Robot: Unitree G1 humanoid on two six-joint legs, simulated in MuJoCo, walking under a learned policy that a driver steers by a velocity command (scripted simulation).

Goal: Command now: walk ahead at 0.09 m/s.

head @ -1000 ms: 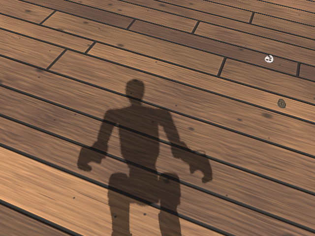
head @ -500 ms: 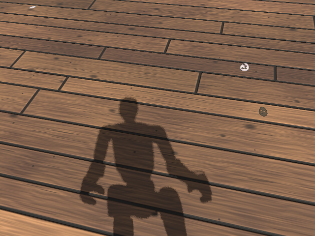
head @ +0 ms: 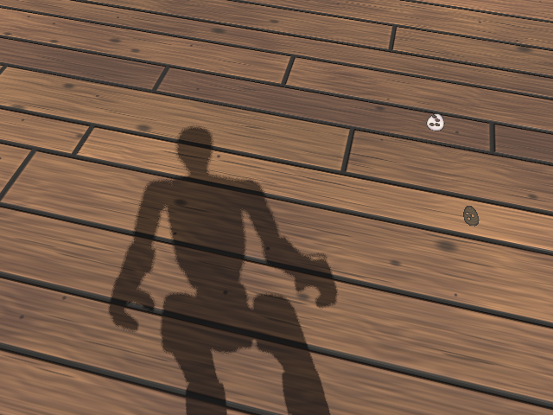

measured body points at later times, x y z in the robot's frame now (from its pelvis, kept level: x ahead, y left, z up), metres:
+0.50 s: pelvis +0.13 +0.04 -0.01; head +0.14 +0.06 +0.44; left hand +0.13 +0.34 -0.14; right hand +0.32 -0.22 -0.10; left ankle +0.14 +0.13 -0.74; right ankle +0.07 -0.15 -0.72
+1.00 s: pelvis +0.39 +0.10 -0.01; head +0.42 +0.11 +0.44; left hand +0.49 +0.42 -0.08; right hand +0.53 -0.16 -0.13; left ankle +0.18 +0.14 -0.66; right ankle +0.52 +0.04 -0.73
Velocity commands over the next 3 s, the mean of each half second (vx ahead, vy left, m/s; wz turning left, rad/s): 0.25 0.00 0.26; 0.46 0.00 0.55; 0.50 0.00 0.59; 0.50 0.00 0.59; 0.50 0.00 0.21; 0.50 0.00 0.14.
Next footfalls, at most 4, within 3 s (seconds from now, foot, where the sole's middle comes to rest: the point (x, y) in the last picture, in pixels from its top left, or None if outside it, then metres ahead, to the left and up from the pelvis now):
0.12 right None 0.11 -0.15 -0.77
0.48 left None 0.18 0.14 -0.77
0.92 right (258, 364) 0.56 0.05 -0.77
1.44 left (103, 338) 0.63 0.44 -0.77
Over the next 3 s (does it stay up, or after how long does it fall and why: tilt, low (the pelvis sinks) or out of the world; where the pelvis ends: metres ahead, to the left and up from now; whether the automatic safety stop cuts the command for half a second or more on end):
stays up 1.01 1.01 -0.01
